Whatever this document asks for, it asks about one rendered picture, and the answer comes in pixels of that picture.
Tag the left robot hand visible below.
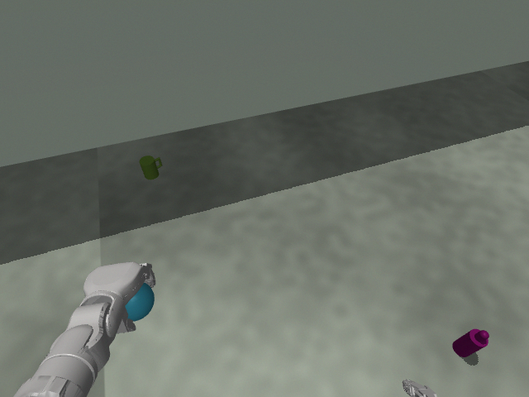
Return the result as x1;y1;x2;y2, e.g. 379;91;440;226
83;261;155;334

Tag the right robot hand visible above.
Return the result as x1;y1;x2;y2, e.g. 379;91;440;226
403;380;436;397

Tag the left robot arm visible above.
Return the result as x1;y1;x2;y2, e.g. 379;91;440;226
13;291;126;397

